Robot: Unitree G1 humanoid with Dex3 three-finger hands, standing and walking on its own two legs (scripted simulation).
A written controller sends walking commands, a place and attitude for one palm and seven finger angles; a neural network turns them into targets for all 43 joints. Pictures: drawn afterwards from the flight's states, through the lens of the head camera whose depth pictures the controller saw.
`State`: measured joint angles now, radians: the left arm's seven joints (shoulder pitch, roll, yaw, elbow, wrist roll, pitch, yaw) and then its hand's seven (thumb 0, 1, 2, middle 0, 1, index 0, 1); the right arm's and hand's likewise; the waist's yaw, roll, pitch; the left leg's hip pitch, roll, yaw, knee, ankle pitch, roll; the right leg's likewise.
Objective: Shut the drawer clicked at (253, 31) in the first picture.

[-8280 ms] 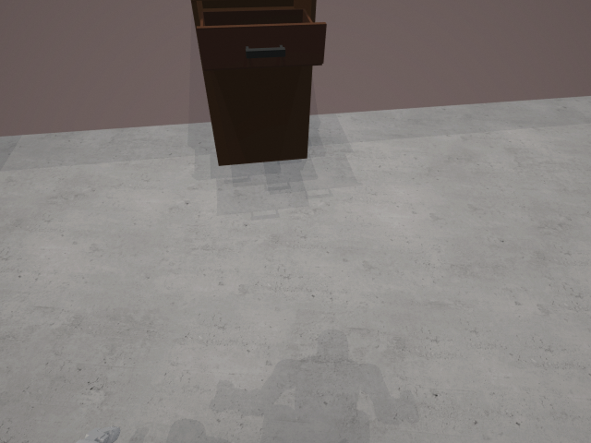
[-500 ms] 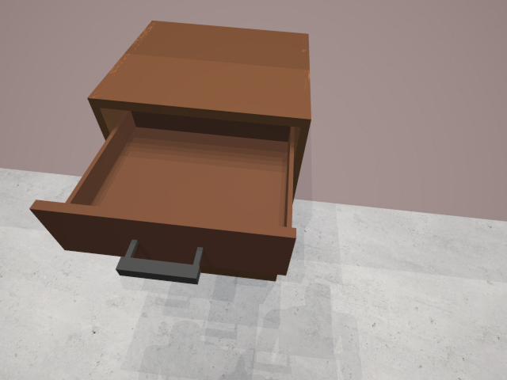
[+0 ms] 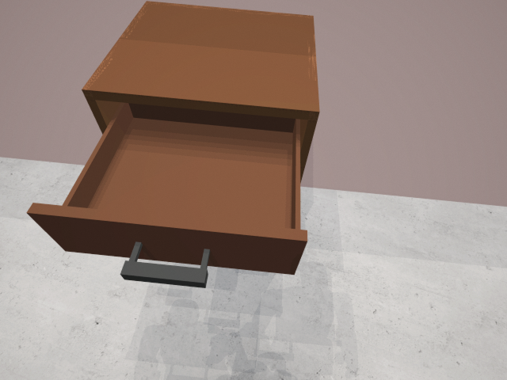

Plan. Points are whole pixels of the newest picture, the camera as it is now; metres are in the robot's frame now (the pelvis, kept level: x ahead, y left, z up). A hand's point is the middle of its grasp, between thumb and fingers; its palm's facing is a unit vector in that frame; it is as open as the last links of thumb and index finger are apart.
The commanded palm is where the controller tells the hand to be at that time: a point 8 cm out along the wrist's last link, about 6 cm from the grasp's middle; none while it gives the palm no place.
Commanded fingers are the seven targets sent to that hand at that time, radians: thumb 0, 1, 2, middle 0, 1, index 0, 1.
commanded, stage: come to a stop and stand still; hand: left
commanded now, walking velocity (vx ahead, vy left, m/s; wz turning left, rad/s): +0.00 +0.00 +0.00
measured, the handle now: (168, 262) +0.30 +0.17 -0.03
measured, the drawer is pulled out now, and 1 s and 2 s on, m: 0.29 0.29 0.29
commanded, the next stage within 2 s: look again from close up in 1.48 s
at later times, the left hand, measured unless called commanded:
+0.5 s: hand out of the picture -0.03 +0.16 -0.17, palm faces +0.00 -0.97 -0.25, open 7.4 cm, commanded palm none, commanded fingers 0.00 0.90 0.90 -0.20 -0.30 -0.20 -0.30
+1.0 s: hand out of the picture +0.01 +0.14 -0.17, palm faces +0.02 -0.97 -0.24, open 7.4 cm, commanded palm none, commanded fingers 0.00 0.90 0.90 -0.20 -0.30 -0.20 -0.30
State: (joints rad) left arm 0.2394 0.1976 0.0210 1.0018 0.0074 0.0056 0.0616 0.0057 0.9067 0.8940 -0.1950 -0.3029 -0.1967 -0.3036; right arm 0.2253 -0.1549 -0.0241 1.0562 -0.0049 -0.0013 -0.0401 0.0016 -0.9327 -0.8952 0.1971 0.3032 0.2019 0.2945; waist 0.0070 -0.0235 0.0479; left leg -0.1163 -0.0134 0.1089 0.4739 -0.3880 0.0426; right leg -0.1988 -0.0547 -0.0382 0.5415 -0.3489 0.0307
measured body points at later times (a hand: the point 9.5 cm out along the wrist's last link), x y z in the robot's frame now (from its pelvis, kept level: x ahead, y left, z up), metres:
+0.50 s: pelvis -0.04 -0.03 +0.00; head -0.01 -0.04 +0.45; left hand -0.03 +0.21 -0.15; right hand -0.01 -0.26 -0.16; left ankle -0.09 +0.08 -0.73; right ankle -0.06 -0.14 -0.73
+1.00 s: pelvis -0.03 -0.05 +0.00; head +0.01 -0.05 +0.45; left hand +0.00 +0.19 -0.15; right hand +0.02 -0.28 -0.16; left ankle -0.09 +0.08 -0.73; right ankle -0.06 -0.14 -0.73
